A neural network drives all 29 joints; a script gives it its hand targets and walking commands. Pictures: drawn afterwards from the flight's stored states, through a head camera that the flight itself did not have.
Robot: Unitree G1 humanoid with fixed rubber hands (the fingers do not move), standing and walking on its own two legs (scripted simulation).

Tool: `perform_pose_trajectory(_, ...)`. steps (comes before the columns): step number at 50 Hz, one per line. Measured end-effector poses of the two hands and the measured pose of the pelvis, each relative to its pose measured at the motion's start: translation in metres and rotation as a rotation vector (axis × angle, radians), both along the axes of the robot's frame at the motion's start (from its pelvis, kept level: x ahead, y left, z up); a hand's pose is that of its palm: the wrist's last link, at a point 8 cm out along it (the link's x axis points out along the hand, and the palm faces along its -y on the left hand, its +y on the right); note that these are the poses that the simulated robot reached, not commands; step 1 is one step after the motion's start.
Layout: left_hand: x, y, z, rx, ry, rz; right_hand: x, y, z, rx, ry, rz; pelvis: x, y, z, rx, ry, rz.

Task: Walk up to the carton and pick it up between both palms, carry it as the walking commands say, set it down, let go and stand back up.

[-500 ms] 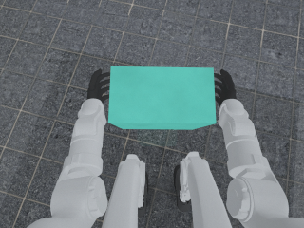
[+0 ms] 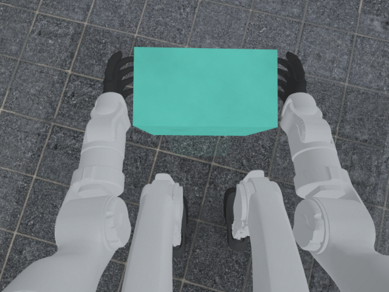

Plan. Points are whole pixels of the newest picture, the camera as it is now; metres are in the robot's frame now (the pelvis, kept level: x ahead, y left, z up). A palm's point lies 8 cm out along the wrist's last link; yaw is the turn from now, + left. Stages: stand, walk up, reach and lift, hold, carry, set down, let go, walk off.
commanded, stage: set down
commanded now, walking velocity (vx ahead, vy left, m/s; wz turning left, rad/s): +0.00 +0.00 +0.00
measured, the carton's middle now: (202, 101) +0.48 +0.01 -0.18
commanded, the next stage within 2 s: none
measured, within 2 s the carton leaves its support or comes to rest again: rests again in 1.38 s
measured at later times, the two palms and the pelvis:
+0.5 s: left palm (129, 99) +0.49 +0.18 -0.18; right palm (276, 99) +0.49 -0.17 -0.18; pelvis +0.00 +0.00 -0.06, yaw +0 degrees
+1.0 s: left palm (136, 103) +0.50 +0.18 -0.24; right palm (270, 101) +0.50 -0.17 -0.24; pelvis -0.01 +0.00 -0.10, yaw +0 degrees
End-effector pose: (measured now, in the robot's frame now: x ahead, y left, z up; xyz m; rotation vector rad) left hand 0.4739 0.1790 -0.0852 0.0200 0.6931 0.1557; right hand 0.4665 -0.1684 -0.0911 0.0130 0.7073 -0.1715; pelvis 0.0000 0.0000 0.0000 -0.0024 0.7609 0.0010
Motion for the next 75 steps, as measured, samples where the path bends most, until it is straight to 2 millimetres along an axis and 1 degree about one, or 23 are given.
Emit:
perform_pose_trajectory(17, 0.014, 0.002, -0.066, 0.006, 0.017, -0.01, 0.014, 0.002, -0.064, -0.009, 0.017, 0.006, -0.004, 0.001, -0.044, -0.004, -0.011, 0.003)
perform_pose_trajectory(37, 0.026, 0.003, -0.138, 0.014, 0.058, -0.024, 0.025, 0.002, -0.136, -0.021, 0.054, 0.012, -0.007, 0.004, -0.086, -0.009, -0.075, 0.009)
perform_pose_trajectory(41, 0.027, 0.0, -0.151, 0.014, 0.064, -0.026, 0.03, 0.0, -0.143, -0.04, 0.06, 0.023, -0.007, 0.005, -0.093, -0.009, -0.087, 0.006)
perform_pose_trajectory(46, 0.028, -0.002, -0.156, 0.009, 0.053, -0.027, 0.032, -0.002, -0.145, -0.039, 0.047, 0.018, -0.006, 0.005, -0.098, -0.011, -0.099, 0.002)
perform_pose_trajectory(61, 0.024, 0.003, -0.156, 0.024, 0.071, -0.023, 0.026, 0.003, -0.152, -0.033, 0.066, 0.022, -0.013, 0.004, -0.101, -0.007, -0.132, 0.005)
perform_pose_trajectory(71, 0.024, -0.001, -0.168, 0.025, 0.079, -0.027, 0.027, -0.001, -0.161, -0.045, 0.072, 0.028, -0.016, 0.004, -0.106, -0.007, -0.144, -0.004)
perform_pose_trajectory(75, 0.024, 0.001, -0.171, 0.024, 0.084, -0.025, 0.028, 0.001, -0.163, -0.039, 0.076, 0.023, -0.016, 0.003, -0.108, -0.008, -0.148, -0.006)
